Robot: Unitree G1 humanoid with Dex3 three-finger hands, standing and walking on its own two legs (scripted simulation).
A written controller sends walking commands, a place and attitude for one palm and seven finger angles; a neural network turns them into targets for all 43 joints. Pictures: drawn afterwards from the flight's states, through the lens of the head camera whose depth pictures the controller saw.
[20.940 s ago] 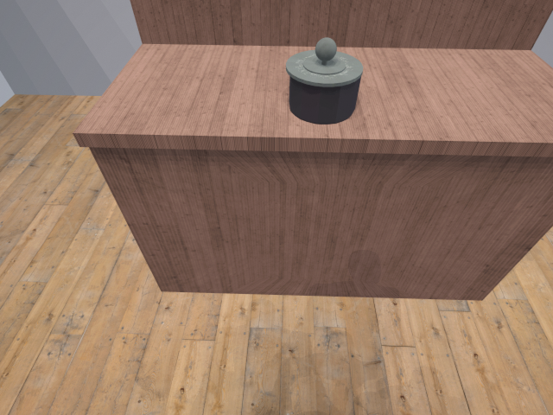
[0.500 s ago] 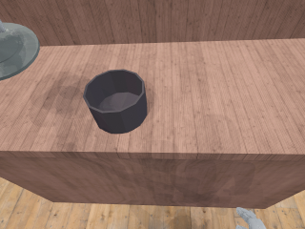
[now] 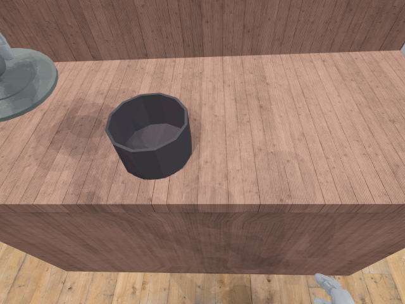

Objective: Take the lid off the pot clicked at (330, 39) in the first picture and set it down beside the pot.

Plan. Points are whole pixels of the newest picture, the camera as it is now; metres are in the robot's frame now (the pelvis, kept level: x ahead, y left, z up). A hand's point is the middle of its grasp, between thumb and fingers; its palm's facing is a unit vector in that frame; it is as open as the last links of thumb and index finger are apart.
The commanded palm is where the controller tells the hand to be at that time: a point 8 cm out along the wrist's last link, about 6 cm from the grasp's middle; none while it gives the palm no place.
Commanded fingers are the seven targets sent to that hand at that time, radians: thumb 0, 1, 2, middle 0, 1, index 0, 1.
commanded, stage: lower the lid onto the table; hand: left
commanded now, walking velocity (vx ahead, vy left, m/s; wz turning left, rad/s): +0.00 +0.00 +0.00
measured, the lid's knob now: out of the picture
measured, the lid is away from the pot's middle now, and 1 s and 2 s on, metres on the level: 0.24 0.24 0.24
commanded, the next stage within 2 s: none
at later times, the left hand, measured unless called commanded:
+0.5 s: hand out of the picture +0.40 +0.35 +0.24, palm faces -0.21 -0.09 -0.97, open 7.9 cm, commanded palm +0.38 +0.35 +0.32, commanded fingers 0.00 0.47 1.26 -0.98 -0.67 -0.92 -0.64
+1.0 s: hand (2, 104) +0.41 +0.35 +0.21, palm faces -0.28 -0.11 -0.95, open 7.9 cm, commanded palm +0.39 +0.36 +0.28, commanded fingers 0.00 0.47 1.26 -0.98 -0.67 -0.92 -0.64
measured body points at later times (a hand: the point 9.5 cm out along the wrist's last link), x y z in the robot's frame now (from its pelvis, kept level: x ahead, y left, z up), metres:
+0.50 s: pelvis +0.00 +0.00 +0.00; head +0.04 -0.02 +0.45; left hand +0.41 +0.35 +0.30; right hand +0.13 -0.26 -0.12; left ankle +0.01 +0.10 -0.74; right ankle -0.01 -0.14 -0.74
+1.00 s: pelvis +0.00 +0.00 +0.00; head +0.04 -0.02 +0.45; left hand +0.42 +0.35 +0.26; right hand +0.11 -0.26 -0.12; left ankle +0.01 +0.10 -0.74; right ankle -0.01 -0.14 -0.74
